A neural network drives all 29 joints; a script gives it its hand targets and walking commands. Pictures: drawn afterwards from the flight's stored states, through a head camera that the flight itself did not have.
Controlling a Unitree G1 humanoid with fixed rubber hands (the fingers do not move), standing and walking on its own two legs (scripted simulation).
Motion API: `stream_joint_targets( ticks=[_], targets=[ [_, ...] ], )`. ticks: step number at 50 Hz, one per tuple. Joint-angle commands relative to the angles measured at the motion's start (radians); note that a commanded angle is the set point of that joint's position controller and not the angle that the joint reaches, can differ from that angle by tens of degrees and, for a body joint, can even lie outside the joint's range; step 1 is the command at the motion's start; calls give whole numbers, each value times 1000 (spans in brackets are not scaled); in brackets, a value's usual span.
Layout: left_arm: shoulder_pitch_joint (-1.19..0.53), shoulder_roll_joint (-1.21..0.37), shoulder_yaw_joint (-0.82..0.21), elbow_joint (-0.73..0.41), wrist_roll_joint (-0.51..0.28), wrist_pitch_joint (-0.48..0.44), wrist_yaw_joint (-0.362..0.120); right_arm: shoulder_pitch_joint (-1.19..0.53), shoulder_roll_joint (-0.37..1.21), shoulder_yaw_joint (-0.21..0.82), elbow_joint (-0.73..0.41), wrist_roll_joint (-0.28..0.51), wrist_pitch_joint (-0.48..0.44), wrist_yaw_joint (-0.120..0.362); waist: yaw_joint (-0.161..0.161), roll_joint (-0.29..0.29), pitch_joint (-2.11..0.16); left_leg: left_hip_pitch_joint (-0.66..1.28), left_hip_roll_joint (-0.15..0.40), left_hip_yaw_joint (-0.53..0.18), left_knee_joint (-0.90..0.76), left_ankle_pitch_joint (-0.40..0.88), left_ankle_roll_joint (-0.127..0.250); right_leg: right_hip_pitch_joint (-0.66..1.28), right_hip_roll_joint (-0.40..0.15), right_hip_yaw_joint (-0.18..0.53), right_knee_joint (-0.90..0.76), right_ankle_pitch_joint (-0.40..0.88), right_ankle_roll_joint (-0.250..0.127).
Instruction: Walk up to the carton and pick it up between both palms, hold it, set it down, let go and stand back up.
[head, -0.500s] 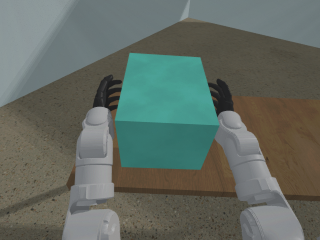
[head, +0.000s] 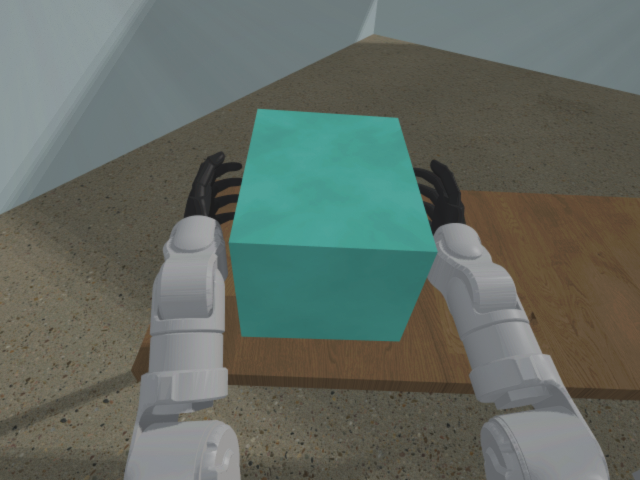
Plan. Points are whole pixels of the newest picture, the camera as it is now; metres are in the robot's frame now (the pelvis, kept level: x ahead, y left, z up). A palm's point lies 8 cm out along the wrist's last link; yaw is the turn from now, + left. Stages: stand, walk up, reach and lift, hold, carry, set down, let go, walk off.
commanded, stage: hold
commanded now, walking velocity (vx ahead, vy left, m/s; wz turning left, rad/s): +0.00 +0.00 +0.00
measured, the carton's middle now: (325, 219) +0.40 +0.00 +0.15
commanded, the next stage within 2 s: none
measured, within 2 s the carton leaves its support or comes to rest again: neither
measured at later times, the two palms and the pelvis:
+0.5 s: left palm (205, 214) +0.37 +0.14 +0.18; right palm (445, 220) +0.36 -0.15 +0.17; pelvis +0.00 +0.00 +0.00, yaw +0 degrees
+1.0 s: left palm (198, 220) +0.35 +0.15 +0.18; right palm (441, 225) +0.36 -0.14 +0.17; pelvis +0.00 +0.00 +0.00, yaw +0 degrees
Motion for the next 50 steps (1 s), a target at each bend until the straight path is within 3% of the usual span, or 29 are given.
stream_joint_targets(
  ticks=[1, 4, 6, 8, 10, 12, 15, 16, 17, 18, 21, 22, 23, 26, 27, 28, 29, 30, 31, 34, 35, 37, 38, 39, 41, 45, 48, 49, 50],
  targets=[
    [-669, -574, -597, -144, -165, -84, -135, -881, 695, 466, -475, 115, -88, 98, 17, 29, -501, 131, -75, 31, -9, 377, -27, 134, 85, -13, 22, 377, 38],
    [-707, -586, -616, -165, -180, -88, -130, -879, 707, 434, -471, 89, -93, 105, 6, 39, -531, 134, -76, 29, -19, 305, -21, 94, 69, -2, 5, 302, 33],
    [-721, -588, -599, -96, -158, -85, -129, -912, 687, 410, -442, 71, -93, 109, 4, 43, -459, 116, -73, 37, -37, 234, -19, 40, 74, -18, -12, 199, 25],
    [-729, -582, -601, -89, -169, -92, -123, -939, 700, 421, -465, 64, -103, 117, 22, 21, -476, 119, -70, 39, -44, 217, -10, 40, 81, -16, -5, 195, 36],
    [-759, -605, -621, -94, -181, -95, -123, -911, 708, 391, -420, 61, -101, 119, -4, 52, -489, 122, -71, 42, -40, 219, -17, 23, 76, -16, -10, 174, 27],
    [-764, -621, -626, -84, -173, -97, -117, -901, 701, 370, -392, 46, -100, 124, 1, 70, -502, 137, -71, 37, -38, 238, -23, -10, 78, -14, -15, 154, 17],
    [-761, -613, -619, -70, -197, -106, -120, -941, 713, 404, -406, 53, -102, 123, 7, 26, -561, 127, -70, 31, -35, 215, -12, 34, 78, -11, 1, 189, 26],
    [-768, -620, -624, -71, -202, -109, -118, -938, 704, 379, -405, 49, -108, 121, 2, 47, -559, 120, -74, 36, -35, 198, -12, 17, 76, -6, -4, 167, 26],
    [-758, -600, -592, 3, -181, -96, -118, -943, 694, 361, -355, 48, -102, 122, -5, 38, -511, 109, -69, 37, -47, 160, -7, -10, 71, -12, -13, 127, 25],
    [-730, -584, -557, 39, -147, -89, -123, -948, 694, 371, -341, 34, -92, 122, 15, 27, -483, 94, -72, 41, -57, 143, -1, 9, 72, -15, -22, 103, 26],
    [-739, -599, -556, 32, -157, -90, -130, -902, 685, 341, -276, 32, -93, 128, -17, 46, -485, 123, -64, 41, -57, 161, -10, -2, 73, -21, -26, 93, 15],
    [-753, -604, -561, -27, -172, -98, -130, -893, 690, 361, -295, 43, -101, 129, -19, 37, -507, 147, -64, 48, -43, 215, -18, 7, 77, -25, -17, 163, 19],
    [-758, -628, -574, -31, -164, -101, -125, -908, 681, 361, -311, 61, -108, 130, -7, 74, -519, 154, -59, 36, -35, 254, -26, 13, 82, -25, -10, 172, 17],
    [-734, -614, -606, -134, -182, -113, -120, -903, 707, 423, -394, 91, -119, 120, -1, 56, -615, 196, -64, 29, 7, 403, -36, 93, 86, -19, 9, 330, 27],
    [-709, -589, -589, -99, -173, -103, -124, -892, 696, 442, -411, 101, -107, 108, 11, 28, -556, 158, -80, 39, 5, 391, -32, 107, 83, -13, 17, 399, 36],
    [-731, -610, -613, -145, -185, -109, -124, -889, 705, 449, -425, 109, -115, 105, 4, 62, -601, 167, -74, 36, 16, 400, -39, 118, 87, -14, 31, 394, 33],
    [-707, -602, -592, -105, -174, -97, -124, -909, 681, 437, -426, 106, -108, 103, 12, 61, -549, 158, -74, 34, 6, 384, -34, 100, 88, -15, 17, 354, 33],
    [-692, -598, -606, -99, -172, -93, -123, -878, 682, 426, -410, 104, -110, 101, -10, 76, -533, 166, -74, 35, 7, 384, -39, 88, 88, -21, 8, 319, 25],
    [-693, -604, -612, -109, -170, -85, -128, -889, 676, 414, -443, 93, -108, 103, -15, 47, -513, 169, -71, 31, 5, 375, -37, 72, 93, -24, 4, 305, 29],
    [-709, -593, -635, -155, -173, -88, -121, -875, 694, 419, -437, 96, -98, 103, -16, 76, -491, 130, -78, 36, -4, 329, -34, 81, 74, -20, 11, 306, 32],
    [-722, -573, -627, -156, -164, -87, -124, -894, 691, 437, -438, 103, -96, 105, 8, 57, -487, 121, -76, 35, -4, 312, -31, 98, 80, -17, 19, 306, 38],
    [-693, -590, -643, -185, -177, -81, -120, -859, 692, 447, -478, 108, -88, 102, 1, 66, -541, 158, -74, 27, 7, 372, -34, 89, 78, -12, 25, 358, 31],
    [-692, -578, -626, -164, -161, -79, -124, -849, 684, 443, -441, 105, -82, 99, -6, 54, -491, 137, -75, 32, 2, 348, -35, 102, 79, -12, 13, 346, 32],
    [-699, -590, -638, -199, -177, -86, -124, -876, 705, 464, -497, 122, -89, 101, 7, 60, -533, 145, -81, 28, 4, 372, -34, 117, 76, -6, 27, 390, 31],
    [-684, -595, -651, -203, -181, -80, -132, -868, 706, 453, -515, 113, -86, 97, -7, 40, -538, 133, -79, 22, -3, 346, -26, 113, 76, -4, 24, 378, 40],
    [-651, -549, -559, -108, -137, -55, -154, -841, 687, 430, -436, 80, -65, 97, 10, 9, -430, 85, -80, 42, -38, 247, -12, 114, 63, 3, 9, 318, 42],
    [-709, -547, -525, -35, -120, -55, -160, -886, 687, 389, -350, 46, -75, 105, 14, 19, -391, 75, -69, 50, -69, 164, 0, 67, 62, -15, -15, 167, 33],
    [-707, -585, -573, -84, -156, -73, -159, -886, 705, 395, -420, 50, -90, 111, -3, -1, -472, 98, -74, 42, -58, 198, -3, 64, 69, -13, -12, 194, 39],
    [-719, -594, -587, -80, -158, -76, -157, -893, 699, 375, -395, 35, -92, 110, -20, 31, -468, 109, -76, 47, -55, 196, -12, 54, 71, -19, -14, 185, 35]
  ],
)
